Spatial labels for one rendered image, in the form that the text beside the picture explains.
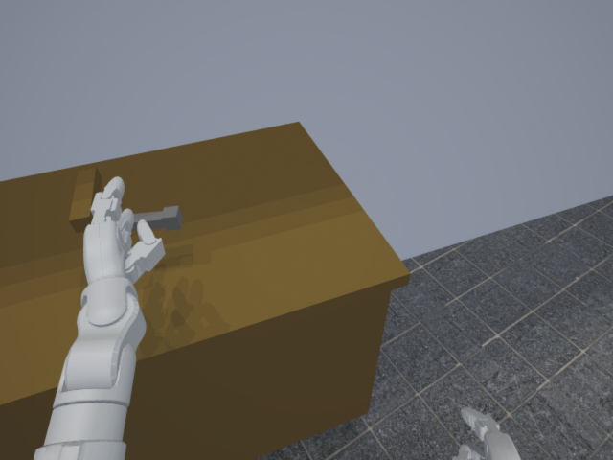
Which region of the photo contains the robot left forearm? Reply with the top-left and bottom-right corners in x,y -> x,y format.
34,277 -> 147,460

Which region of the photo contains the tap lever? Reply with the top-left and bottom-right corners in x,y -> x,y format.
131,206 -> 183,231

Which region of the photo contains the counter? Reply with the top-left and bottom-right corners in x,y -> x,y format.
0,122 -> 411,460

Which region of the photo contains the right robot hand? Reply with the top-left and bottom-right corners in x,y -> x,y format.
452,407 -> 521,460

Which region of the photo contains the left robot hand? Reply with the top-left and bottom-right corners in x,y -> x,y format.
83,176 -> 166,286

